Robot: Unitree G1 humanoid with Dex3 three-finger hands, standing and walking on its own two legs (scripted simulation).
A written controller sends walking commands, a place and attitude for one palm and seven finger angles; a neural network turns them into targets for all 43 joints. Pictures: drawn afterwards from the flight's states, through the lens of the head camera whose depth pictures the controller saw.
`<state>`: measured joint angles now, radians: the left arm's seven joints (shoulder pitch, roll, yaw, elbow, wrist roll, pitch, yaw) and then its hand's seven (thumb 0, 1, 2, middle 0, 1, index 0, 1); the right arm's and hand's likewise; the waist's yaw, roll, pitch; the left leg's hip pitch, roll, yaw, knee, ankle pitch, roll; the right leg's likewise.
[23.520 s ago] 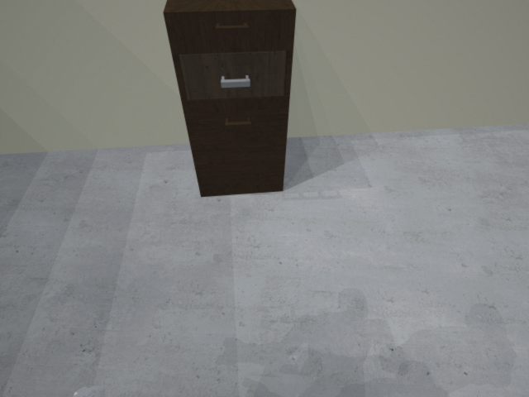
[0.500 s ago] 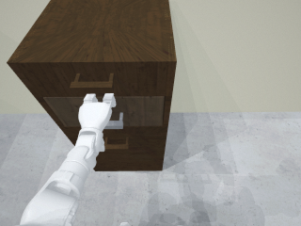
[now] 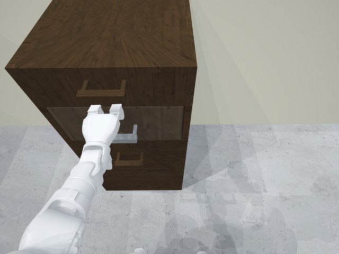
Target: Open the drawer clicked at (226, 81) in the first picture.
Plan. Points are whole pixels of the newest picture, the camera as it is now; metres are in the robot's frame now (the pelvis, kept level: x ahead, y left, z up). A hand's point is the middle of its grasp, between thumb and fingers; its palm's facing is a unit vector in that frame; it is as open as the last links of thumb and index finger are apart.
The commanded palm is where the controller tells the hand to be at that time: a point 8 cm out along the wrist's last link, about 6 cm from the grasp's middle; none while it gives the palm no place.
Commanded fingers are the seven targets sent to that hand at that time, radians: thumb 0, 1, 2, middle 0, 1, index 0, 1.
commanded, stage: re-aim the fingers above the handle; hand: left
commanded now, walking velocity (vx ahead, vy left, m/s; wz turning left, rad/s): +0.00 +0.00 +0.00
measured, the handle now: (120, 133) +0.47 +0.15 -0.07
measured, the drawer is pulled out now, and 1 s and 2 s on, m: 0.00 0.00 0.00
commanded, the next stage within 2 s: lower the fingers behind the handle in 0.08 s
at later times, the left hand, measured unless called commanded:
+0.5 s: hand (110, 143) +0.41 +0.17 -0.03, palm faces -0.03 -0.04 -1.00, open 13.9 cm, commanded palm +0.39 +0.17 +0.02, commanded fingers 0.00 -0.50 0.30 -0.30 -1.20 -0.30 -1.20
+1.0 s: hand (111, 144) +0.42 +0.17 -0.06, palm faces +0.00 -0.02 -1.00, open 13.9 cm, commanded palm +0.40 +0.17 -0.01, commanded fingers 0.00 -0.50 0.30 -0.30 -1.20 -0.30 -1.20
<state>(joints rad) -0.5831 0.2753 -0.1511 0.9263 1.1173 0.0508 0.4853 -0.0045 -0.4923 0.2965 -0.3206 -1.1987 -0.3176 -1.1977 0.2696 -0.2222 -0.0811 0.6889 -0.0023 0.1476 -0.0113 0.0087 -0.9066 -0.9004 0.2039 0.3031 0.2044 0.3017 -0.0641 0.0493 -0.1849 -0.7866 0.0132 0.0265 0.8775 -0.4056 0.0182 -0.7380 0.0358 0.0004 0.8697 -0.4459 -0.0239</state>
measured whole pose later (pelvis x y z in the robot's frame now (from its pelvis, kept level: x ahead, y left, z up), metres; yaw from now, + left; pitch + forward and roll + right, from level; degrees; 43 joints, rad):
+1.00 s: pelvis -0.01 +0.01 -0.03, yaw +0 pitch +23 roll -2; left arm -0.66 0.27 -0.14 1.04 1.15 0.04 0.57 0.00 -0.49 0.30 -0.34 -1.25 -0.32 -1.20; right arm 0.28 -0.21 -0.07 0.72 -0.03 0.12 0.00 0.01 -0.91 -0.90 0.20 0.30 0.21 0.30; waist -0.09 0.05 -0.22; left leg -1.00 0.02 0.02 1.04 -0.45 0.03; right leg -0.94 0.04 -0.01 1.02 -0.49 -0.02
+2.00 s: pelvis -0.05 +0.02 -0.05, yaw +0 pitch +24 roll -2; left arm -0.81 0.29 -0.18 1.08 1.11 0.13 0.52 0.00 -0.49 0.30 -0.28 -1.29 -0.32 -1.25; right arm 0.30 -0.22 -0.04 0.70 -0.01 0.09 -0.03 0.01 -0.91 -0.90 0.21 0.30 0.21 0.30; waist -0.12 0.05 -0.21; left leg -1.14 0.01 0.02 1.15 -0.43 0.05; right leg -1.08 0.03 -0.01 1.13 -0.48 0.00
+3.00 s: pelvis +0.01 +0.00 +0.00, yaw +0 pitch +18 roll -1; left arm -0.52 0.26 -0.16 0.85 1.12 0.06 0.48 0.00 -0.49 0.30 -0.32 -1.20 -0.32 -1.20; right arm 0.23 -0.21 -0.08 0.68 -0.01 0.15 0.00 0.01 -0.91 -0.90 0.20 0.30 0.20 0.30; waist -0.04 0.05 -0.19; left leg -0.76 0.01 0.02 0.88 -0.42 0.02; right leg -0.71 0.04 -0.01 0.86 -0.46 -0.02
